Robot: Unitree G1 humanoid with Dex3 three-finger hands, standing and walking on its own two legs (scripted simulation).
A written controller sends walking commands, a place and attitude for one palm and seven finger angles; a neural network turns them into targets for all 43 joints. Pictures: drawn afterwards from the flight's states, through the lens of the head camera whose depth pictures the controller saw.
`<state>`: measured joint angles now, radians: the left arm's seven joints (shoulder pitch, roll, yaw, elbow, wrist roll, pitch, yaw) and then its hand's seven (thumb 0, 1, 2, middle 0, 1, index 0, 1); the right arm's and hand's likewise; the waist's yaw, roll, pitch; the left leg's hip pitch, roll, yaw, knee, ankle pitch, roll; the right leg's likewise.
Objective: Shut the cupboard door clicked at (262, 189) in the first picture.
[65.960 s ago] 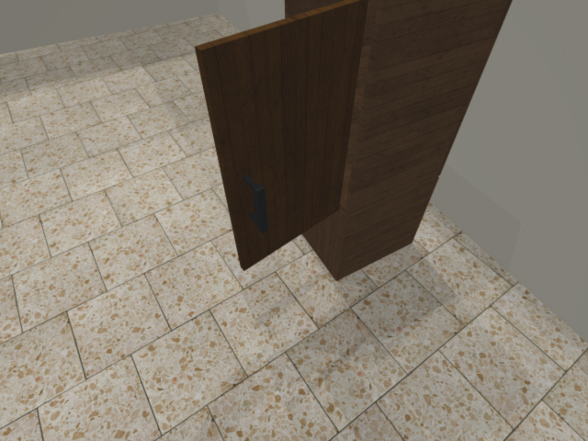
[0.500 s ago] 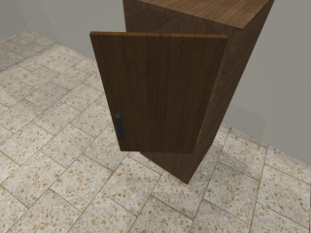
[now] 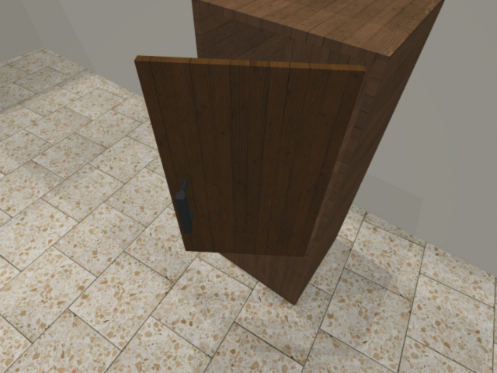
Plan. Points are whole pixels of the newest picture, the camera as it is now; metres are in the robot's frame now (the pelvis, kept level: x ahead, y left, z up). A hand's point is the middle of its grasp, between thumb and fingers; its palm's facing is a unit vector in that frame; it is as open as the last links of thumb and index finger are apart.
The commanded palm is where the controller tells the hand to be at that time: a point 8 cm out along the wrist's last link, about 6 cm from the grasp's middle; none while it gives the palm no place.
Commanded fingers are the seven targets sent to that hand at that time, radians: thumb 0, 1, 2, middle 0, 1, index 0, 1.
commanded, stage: come to a stop and stand still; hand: left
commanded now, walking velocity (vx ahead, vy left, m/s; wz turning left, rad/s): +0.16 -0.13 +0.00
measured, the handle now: (186, 207) +0.47 +0.18 -0.08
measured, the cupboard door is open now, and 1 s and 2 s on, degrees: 34 34 34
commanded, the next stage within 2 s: look again from close up in 0.98 s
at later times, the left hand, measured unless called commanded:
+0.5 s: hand out of the picture +0.04 +0.18 -0.17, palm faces +0.03 -0.97 -0.26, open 7.3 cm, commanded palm none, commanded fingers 0.00 0.90 0.90 -0.20 -0.30 -0.20 -0.30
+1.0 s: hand out of the picture -0.03 +0.21 -0.16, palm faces -0.03 -0.97 -0.24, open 7.4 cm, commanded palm none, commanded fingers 0.00 0.90 0.90 -0.20 -0.30 -0.20 -0.30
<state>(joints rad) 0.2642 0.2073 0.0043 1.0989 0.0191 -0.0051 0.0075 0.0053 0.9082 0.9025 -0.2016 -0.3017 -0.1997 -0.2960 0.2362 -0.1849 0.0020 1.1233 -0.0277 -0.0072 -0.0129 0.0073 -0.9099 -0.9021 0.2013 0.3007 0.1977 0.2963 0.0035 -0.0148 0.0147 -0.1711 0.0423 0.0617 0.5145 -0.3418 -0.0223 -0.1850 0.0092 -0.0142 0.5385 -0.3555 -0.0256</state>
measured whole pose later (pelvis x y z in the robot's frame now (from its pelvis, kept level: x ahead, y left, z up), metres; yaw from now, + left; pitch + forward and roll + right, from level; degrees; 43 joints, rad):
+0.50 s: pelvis +0.01 -0.01 +0.00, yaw +0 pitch +1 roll +1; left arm 0.26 0.18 0.03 1.03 0.02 -0.02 0.06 0.01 0.91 0.90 -0.20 -0.30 -0.20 -0.30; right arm 0.22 -0.16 -0.04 1.05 -0.01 0.00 -0.04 0.01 -0.92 -0.90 0.20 0.30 0.20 0.30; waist 0.00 -0.01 0.04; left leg -0.22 0.06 0.10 0.60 -0.33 -0.01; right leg -0.20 0.01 -0.03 0.55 -0.35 -0.02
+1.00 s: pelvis -0.04 +0.02 +0.00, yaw -2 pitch +0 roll +1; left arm 0.31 0.19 -0.02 1.03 0.02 0.00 0.02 0.01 0.91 0.90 -0.20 -0.30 -0.20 -0.30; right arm 0.30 -0.20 0.00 1.03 -0.02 0.01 0.00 0.01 -0.92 -0.90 0.20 0.30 0.20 0.30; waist -0.01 0.02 0.01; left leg -0.24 -0.01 0.08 0.45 -0.21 0.03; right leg -0.24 -0.02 0.01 0.51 -0.27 0.00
